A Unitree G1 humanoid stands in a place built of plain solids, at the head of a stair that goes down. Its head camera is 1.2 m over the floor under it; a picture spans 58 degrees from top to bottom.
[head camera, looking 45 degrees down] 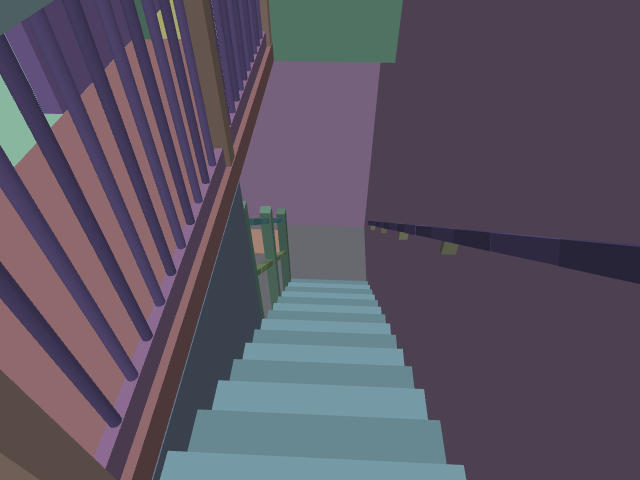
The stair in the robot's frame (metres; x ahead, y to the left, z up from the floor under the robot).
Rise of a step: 0.19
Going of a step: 0.21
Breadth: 0.90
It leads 3 degrees to the right of straight ahead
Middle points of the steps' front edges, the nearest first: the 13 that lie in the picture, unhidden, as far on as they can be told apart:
0.46 0.02 -0.19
0.67 0.01 -0.39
0.89 0.00 -0.58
1.10 -0.01 -0.77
1.32 -0.02 -0.96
1.53 -0.03 -1.16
1.75 -0.04 -1.35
1.96 -0.05 -1.54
2.17 -0.06 -1.74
2.39 -0.07 -1.93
2.60 -0.08 -2.12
2.82 -0.09 -2.32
3.03 -0.10 -2.51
